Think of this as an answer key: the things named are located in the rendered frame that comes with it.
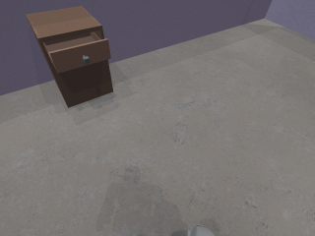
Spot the drawer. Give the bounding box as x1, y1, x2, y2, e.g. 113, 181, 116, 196
43, 31, 111, 74

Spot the robot right thigh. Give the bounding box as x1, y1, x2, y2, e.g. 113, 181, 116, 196
186, 226, 215, 236

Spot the cabinet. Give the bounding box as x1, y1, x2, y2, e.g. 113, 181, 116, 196
26, 6, 113, 108

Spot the handle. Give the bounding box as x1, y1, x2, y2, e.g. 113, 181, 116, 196
82, 55, 91, 64

